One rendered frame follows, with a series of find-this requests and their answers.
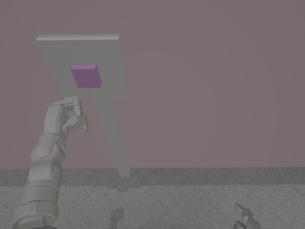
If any button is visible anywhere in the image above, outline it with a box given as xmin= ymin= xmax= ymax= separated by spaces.
xmin=71 ymin=64 xmax=102 ymax=88

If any left robot hand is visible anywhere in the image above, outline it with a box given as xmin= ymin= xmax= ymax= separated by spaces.
xmin=43 ymin=96 xmax=89 ymax=141

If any panel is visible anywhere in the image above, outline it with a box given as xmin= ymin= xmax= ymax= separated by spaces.
xmin=35 ymin=34 xmax=130 ymax=177

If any right robot hand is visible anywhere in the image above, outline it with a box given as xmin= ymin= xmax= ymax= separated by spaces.
xmin=233 ymin=203 xmax=263 ymax=229

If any left robot forearm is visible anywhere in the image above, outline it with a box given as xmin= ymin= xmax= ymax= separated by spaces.
xmin=9 ymin=134 xmax=66 ymax=229

